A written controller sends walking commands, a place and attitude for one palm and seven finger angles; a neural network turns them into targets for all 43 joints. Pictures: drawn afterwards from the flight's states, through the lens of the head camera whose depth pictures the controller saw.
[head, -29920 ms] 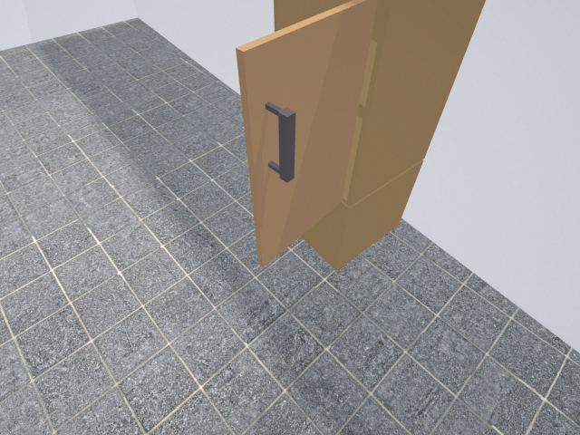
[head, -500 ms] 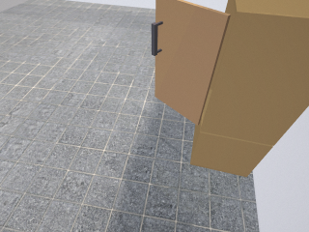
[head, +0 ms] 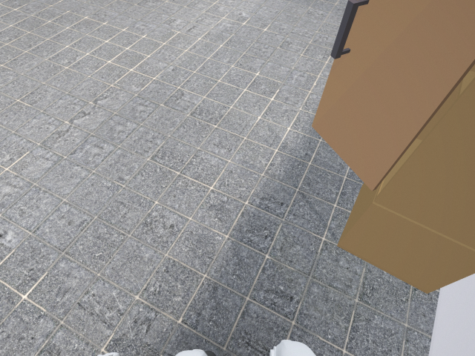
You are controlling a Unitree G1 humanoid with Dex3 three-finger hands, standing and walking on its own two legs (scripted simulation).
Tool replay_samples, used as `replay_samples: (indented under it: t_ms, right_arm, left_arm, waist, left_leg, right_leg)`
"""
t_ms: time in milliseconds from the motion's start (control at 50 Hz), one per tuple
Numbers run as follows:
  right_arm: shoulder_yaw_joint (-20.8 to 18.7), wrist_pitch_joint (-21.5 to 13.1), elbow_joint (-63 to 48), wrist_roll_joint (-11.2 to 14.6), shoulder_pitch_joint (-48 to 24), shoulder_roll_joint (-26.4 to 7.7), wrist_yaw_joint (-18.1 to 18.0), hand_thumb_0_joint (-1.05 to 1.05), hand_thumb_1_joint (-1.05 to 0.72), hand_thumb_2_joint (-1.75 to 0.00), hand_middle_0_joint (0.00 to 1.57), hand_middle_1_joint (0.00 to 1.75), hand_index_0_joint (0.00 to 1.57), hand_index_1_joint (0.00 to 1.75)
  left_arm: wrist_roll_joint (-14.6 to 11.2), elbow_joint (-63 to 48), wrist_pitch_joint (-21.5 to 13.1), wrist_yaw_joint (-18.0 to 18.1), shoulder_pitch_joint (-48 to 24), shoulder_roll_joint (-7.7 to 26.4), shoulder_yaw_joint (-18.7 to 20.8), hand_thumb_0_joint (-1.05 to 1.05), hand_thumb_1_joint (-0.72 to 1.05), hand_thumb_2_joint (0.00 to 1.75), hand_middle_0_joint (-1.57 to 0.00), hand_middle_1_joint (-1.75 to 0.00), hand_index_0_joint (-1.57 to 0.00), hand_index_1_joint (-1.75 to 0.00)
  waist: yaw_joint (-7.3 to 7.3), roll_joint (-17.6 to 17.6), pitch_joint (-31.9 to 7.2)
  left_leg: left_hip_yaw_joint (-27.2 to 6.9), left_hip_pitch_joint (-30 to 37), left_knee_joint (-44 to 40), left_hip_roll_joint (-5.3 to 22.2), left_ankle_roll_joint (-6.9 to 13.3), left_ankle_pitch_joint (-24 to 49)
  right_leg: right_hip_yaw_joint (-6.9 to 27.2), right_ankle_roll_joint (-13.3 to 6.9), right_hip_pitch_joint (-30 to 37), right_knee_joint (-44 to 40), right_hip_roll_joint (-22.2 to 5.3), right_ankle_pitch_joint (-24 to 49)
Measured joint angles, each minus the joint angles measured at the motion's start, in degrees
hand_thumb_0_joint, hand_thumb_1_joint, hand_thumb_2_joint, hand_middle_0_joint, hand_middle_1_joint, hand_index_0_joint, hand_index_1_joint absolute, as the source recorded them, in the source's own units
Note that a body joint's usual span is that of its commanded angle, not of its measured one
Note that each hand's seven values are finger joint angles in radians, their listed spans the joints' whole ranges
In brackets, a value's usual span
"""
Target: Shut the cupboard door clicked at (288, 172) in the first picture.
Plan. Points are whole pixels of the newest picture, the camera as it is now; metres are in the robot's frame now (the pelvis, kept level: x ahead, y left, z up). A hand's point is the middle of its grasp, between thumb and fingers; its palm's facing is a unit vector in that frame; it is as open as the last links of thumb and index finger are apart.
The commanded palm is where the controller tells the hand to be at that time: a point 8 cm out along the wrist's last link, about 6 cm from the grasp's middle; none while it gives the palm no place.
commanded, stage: walk to a spot facing it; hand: left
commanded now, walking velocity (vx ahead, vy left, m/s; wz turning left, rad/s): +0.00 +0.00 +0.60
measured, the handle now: (349, 29) +0.90 -0.28 +0.07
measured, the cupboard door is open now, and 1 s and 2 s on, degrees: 59 59 59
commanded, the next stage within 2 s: turn to face it in 1.62 s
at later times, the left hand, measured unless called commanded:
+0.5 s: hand out of the picture -0.03 +0.19 -0.18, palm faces +0.37 -0.90 -0.24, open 7.4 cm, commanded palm none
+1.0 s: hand out of the picture +0.09 +0.21 -0.15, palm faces +0.60 -0.76 -0.25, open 7.4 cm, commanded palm none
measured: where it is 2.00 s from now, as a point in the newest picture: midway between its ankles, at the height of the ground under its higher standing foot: (156, 291)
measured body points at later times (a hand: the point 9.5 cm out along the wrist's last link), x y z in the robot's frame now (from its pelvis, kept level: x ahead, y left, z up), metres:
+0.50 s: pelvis +0.00 -0.02 -0.01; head +0.04 +0.01 +0.43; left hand -0.05 +0.24 -0.16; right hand +0.19 -0.23 -0.14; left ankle -0.05 +0.09 -0.74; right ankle +0.00 -0.16 -0.74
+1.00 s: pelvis +0.14 +0.01 +0.00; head +0.18 +0.01 +0.45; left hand +0.05 +0.25 -0.13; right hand +0.31 -0.18 -0.16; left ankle +0.02 +0.09 -0.63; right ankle +0.20 -0.07 -0.74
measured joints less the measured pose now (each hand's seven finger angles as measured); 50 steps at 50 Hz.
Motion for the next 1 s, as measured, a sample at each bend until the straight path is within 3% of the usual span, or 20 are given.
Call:
replay_samples:
  t_ms: [80,140,160,220,260,300,400,460,500,560,620,680,800,840,880,940,1000]
  right_arm:
    - [-0.8,0.7,-0.7,-0.1,-0.5,-1.2,0.1,0.01,-0.91,-0.90,0.20,0.30,0.21,0.30]
    - [-1.6,1.5,-1.3,0.2,-0.7,-2.3,0.4,0.01,-0.91,-0.90,0.20,0.30,0.21,0.30]
    - [-2.0,1.9,-1.7,0.4,-0.7,-2.4,0.5,0.01,-0.91,-0.90,0.20,0.30,0.21,0.30]
    - [-3.3,2.8,-1.8,0.3,-2.3,-4.4,0.9,0.01,-0.91,-0.90,0.20,0.30,0.21,0.30]
    - [-3.6,2.8,-2.2,0.3,-3.1,-5.2,1.4,0.01,-0.91,-0.90,0.20,0.30,0.20,0.30]
    - [-3.6,2.7,-2.8,0.6,-3.7,-5.3,1.8,0.01,-0.91,-0.90,0.20,0.30,0.20,0.30]
    - [-2.7,2.7,-3.8,1.0,-4.9,-5.0,2.3,0.01,-0.91,-0.90,0.20,0.30,0.20,0.30]
    - [-1.9,2.1,-4.0,1.0,-5.7,-4.5,2.5,0.01,-0.91,-0.90,0.20,0.30,0.20,0.30]
    - [-1.4,1.1,-4.7,0.8,-5.6,-4.6,2.7,0.01,-0.91,-0.90,0.20,0.30,0.20,0.30]
    - [-0.7,-1.0,-5.4,0.2,-5.4,-3.6,2.2,0.01,-0.91,-0.90,0.20,0.30,0.20,0.30]
    - [-0.1,-2.2,-5.6,0.0,-3.0,-2.6,1.4,0.01,-0.91,-0.90,0.20,0.30,0.20,0.30]
    - [0.4,-2.4,-4.4,0.0,-0.7,-2.1,1.0,0.01,-0.91,-0.90,0.20,0.30,0.21,0.30]
    - [0.2,-1.7,-1.1,0.0,3.0,-1.9,1.3,0.01,-0.91,-0.90,0.20,0.30,0.21,0.30]
    - [-0.1,-1.4,-0.4,0.3,4.4,-1.9,1.4,0.01,-0.91,-0.90,0.20,0.30,0.21,0.30]
    - [-0.7,-0.6,0.9,0.6,4.3,-2.4,1.3,0.01,-0.91,-0.90,0.20,0.30,0.21,0.30]
    - [-1.5,-0.2,1.9,0.3,2.9,-3.1,1.7,0.01,-0.91,-0.90,0.20,0.30,0.21,0.30]
    - [-2.0,-0.3,1.4,0.2,1.3,-3.2,2.2,0.01,-0.91,-0.90,0.20,0.30,0.20,0.30]
  left_arm:
    - [-0.2,-1.8,-0.3,0.1,-1.0,0.1,-0.1,0.01,0.91,0.90,-0.19,-0.30,-0.20,-0.30]
    - [-0.2,-3.3,-1.1,0.1,-0.9,0.2,-0.4,0.01,0.91,0.90,-0.19,-0.30,-0.20,-0.30]
    - [0.0,-4.1,-1.6,0.2,-0.4,0.6,-0.4,0.01,0.91,0.90,-0.20,-0.30,-0.20,-0.30]
    - [0.5,-3.8,-1.6,0.7,-0.1,-0.6,-0.7,0.01,0.91,0.90,-0.20,-0.30,-0.20,-0.30]
    - [0.6,-3.4,-1.6,0.8,0.7,-1.1,-0.8,0.01,0.91,0.90,-0.20,-0.30,-0.20,-0.30]
    - [0.7,-3.0,-1.7,0.8,1.4,-1.1,-1.0,0.01,0.91,0.90,-0.20,-0.30,-0.20,-0.30]
    - [0.8,-3.2,-2.5,0.3,2.2,-0.7,-1.3,0.01,0.91,0.90,-0.20,-0.30,-0.20,-0.30]
    - [0.8,-3.0,-2.9,-0.3,3.3,-0.1,-0.9,0.01,0.90,0.90,-0.20,-0.30,-0.20,-0.30]
    - [0.4,-2.9,-2.7,-0.8,4.9,0.6,-0.6,0.01,0.90,0.90,-0.20,-0.30,-0.20,-0.30]
    - [0.5,-1.3,-0.9,-1.2,5.4,2.0,0.2,0.01,0.91,0.90,-0.20,-0.30,-0.20,-0.30]
    - [0.5,-0.6,-0.3,-1.7,4.4,2.6,0.6,0.01,0.91,0.90,-0.20,-0.30,-0.20,-0.30]
    - [0.4,-1.6,-1.0,-2.4,3.1,2.4,0.6,0.01,0.91,0.90,-0.19,-0.30,-0.20,-0.30]
    - [0.3,-4.2,-2.5,-3.2,1.1,1.3,0.0,0.01,0.91,0.90,-0.19,-0.30,-0.19,-0.30]
    - [0.5,-5.2,-3.8,-3.4,1.3,1.3,-0.3,0.01,0.91,0.90,-0.19,-0.30,-0.20,-0.30]
    - [0.8,-5.6,-5.1,-2.7,1.1,0.4,-0.5,0.01,0.91,0.90,-0.20,-0.30,-0.20,-0.30]
    - [0.9,-4.7,-5.5,-1.4,2.5,-1.5,-0.8,0.01,0.91,0.90,-0.20,-0.30,-0.20,-0.30]
    - [0.9,-2.6,-6.0,-0.9,4.6,-2.9,-1.0,0.01,0.91,0.90,-0.20,-0.30,-0.20,-0.30]
  waist:
    - [-0.43,1.6,-0.4]
    - [-0.35,2.1,-1.2]
    - [0.06,1.2,-1.9]
    - [0.26,2.5,-0.9]
    - [0.04,2.1,-0.4]
    - [-0.40,1.1,0.0]
    - [0.17,-1.3,1.0]
    - [1.20,-2.5,0.9]
    - [1.63,-3.0,-0.1]
    - [1.94,-3.8,-0.4]
    - [1.69,-3.1,-0.7]
    - [1.56,-2.0,-0.7]
    - [0.70,0.5,-1.0]
    - [0.42,0.9,-1.6]
    - [0.75,1.8,-1.4]
    - [0.65,1.9,-1.7]
    - [-0.05,1.5,-2.6]
  left_leg:
    - [-3.6,-0.8,-1.2,-0.4,-1.0,1.7]
    - [-6.0,-2.6,0.4,-1.5,-2.2,1.7]
    - [-5.9,-4.1,2.8,-2.6,-2.6,-0.9]
    - [-4.0,-9.9,21.3,-2.8,-3.6,-13.2]
    - [-1.3,-11.9,31.4,-1.8,-4.2,-14.0]
    - [0.8,-11.5,34.0,-0.2,-5.0,-14.1]
    - [3.9,-4.9,22.4,2.5,-5.3,-15.5]
    - [5.6,0.1,13.1,2.9,-4.4,-15.1]
    - [5.9,3.9,4.5,2.7,-3.0,-10.5]
    - [5.0,2.7,7.2,1.8,-1.5,-8.6]
    - [3.1,4.7,4.1,1.4,-1.5,-8.7]
    - [1.1,7.5,-0.4,1.2,-1.7,-6.9]
    - [-2.1,11.4,-2.2,1.4,-2.8,-8.9]
    - [-3.3,10.3,2.9,1.2,-2.3,-13.0]
    - [-3.7,5.0,18.2,0.6,-1.0,-19.1]
    - [-0.9,-3.9,37.8,0.9,-0.8,-14.5]
    - [1.9,-9.8,41.1,3.3,-1.8,-8.0]
  right_leg:
    - [0.5,-0.1,3.0,-9.2,1.2,-0.4]
    - [0.4,-0.8,8.3,-21.3,2.0,3.2]
    - [1.1,-2.1,9.8,-25.9,1.3,4.0]
    - [-1.0,-3.7,10.1,-24.8,0.6,6.3]
    - [-2.2,-3.7,11.5,-25.6,-0.4,6.6]
    - [-3.5,-3.5,12.6,-26.3,-1.7,6.6]
    - [-7.5,-2.8,13.8,-25.5,-4.8,5.2]
    - [-9.9,-1.8,13.9,-23.5,-6.4,3.4]
    - [-11.0,-1.0,12.5,-19.5,-7.5,0.9]
    - [-6.1,-0.5,6.0,-3.3,-6.1,-6.6]
    - [-3.3,-0.3,0.1,5.0,-4.1,-2.1]
    - [-2.0,0.3,-3.1,2.5,-3.5,2.4]
    - [-2.2,0.8,-1.0,-15.6,-1.9,8.1]
    - [-2.8,-0.5,2.6,-22.0,-1.1,9.0]
    - [-4.5,-3.7,2.8,-19.5,-1.2,9.6]
    - [-7.0,-4.9,6.5,-21.6,-2.0,7.9]
    - [-9.9,-4.6,11.6,-27.6,-2.6,8.8]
